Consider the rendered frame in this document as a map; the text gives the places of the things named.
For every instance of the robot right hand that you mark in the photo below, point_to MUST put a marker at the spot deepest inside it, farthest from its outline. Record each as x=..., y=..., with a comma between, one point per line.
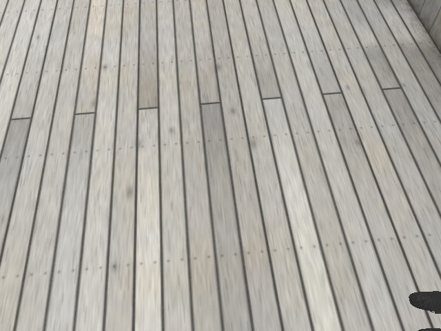
x=430, y=301

